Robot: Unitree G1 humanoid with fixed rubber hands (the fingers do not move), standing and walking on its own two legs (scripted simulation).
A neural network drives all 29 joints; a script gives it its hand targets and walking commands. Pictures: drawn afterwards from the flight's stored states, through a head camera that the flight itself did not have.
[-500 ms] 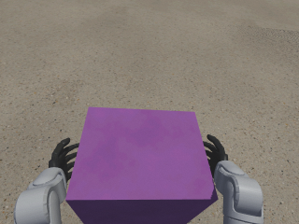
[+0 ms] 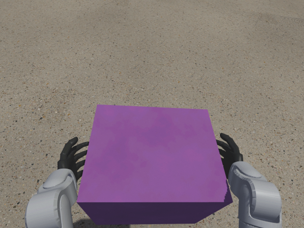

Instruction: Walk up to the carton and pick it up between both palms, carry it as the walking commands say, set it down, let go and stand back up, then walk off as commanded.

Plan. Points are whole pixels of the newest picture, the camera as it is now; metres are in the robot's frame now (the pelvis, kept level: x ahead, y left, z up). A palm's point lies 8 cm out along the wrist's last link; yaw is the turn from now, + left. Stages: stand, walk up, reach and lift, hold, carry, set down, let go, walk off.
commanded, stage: carry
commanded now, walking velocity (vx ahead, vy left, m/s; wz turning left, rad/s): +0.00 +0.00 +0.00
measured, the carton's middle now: (150, 168) +0.28 +0.01 -0.01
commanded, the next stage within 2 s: none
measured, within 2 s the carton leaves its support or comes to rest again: neither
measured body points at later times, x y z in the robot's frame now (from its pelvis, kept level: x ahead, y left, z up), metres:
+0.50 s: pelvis +0.20 -0.02 -0.01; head +0.21 -0.02 +0.44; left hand +0.46 +0.14 +0.06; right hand +0.43 -0.23 +0.05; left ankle +0.06 +0.10 -0.70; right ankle +0.12 -0.09 -0.73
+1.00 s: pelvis +0.43 -0.05 -0.04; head +0.44 -0.03 +0.41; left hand +0.68 +0.14 +0.00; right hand +0.69 -0.23 +0.01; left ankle +0.33 +0.04 -0.73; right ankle +0.26 -0.11 -0.69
